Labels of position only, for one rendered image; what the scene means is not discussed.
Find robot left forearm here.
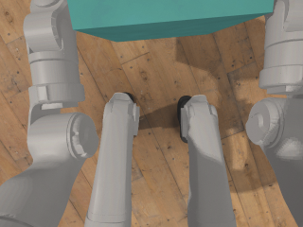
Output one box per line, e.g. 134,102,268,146
23,0,85,149

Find robot right forearm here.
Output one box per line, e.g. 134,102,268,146
258,0,303,99

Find right robot upper arm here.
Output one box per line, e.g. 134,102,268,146
245,97,303,227

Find robot left shin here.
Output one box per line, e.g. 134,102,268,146
102,93,134,124

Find carton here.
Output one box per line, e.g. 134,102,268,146
67,0,275,43

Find left robot upper arm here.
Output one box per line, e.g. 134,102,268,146
0,112,99,227

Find left robot foot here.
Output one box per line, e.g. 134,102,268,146
123,92,134,103

